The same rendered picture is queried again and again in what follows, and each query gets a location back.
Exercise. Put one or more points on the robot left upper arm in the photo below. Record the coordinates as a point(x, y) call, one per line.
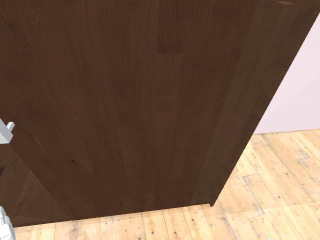
point(6, 228)

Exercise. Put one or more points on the wardrobe door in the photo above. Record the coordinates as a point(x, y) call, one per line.
point(116, 102)
point(229, 126)

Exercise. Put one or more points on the handle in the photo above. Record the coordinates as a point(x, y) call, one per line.
point(5, 132)
point(271, 35)

